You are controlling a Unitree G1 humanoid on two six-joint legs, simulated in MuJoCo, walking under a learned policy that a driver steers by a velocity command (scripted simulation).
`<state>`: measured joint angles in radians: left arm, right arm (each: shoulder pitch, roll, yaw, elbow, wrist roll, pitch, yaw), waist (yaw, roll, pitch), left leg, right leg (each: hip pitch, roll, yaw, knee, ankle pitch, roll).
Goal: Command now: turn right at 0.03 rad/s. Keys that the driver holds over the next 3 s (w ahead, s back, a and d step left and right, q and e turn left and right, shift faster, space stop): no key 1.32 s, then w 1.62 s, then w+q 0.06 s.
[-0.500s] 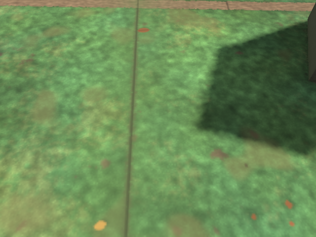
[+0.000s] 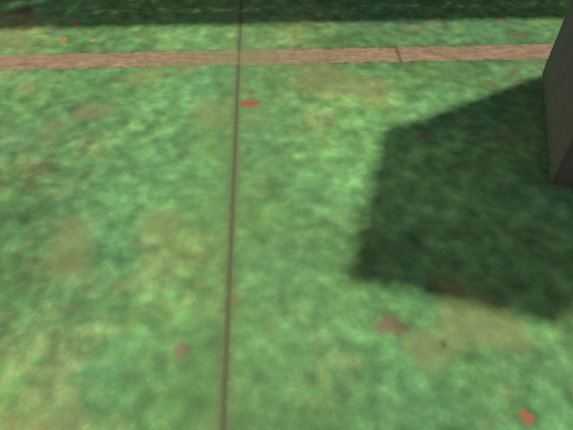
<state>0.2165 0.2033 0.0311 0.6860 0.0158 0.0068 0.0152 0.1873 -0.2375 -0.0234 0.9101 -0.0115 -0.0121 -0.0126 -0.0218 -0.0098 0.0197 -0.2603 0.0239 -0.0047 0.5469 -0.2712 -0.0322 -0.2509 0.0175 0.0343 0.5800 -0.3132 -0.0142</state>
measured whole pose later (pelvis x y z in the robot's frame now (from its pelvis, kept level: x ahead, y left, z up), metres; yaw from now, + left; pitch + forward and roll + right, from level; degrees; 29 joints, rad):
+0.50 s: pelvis +0.01 +0.00 +0.00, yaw +1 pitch -2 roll +0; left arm 0.25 0.20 0.04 0.84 0.01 0.00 0.03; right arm 0.17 -0.22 -0.03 1.05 0.00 0.01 -0.04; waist -0.02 0.00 0.03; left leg -0.23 0.03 -0.02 0.53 -0.27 -0.03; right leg -0.21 0.02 0.02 0.54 -0.30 -0.01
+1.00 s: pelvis +0.00 +0.00 +0.01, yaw +1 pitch -1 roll +0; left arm 0.27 0.18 0.03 1.01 0.00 -0.01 0.04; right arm 0.23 -0.19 -0.03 1.12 0.00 0.01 -0.05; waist -0.01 0.00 0.04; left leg -0.23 0.03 -0.02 0.50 -0.25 -0.03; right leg -0.20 0.02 0.02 0.50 -0.28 -0.01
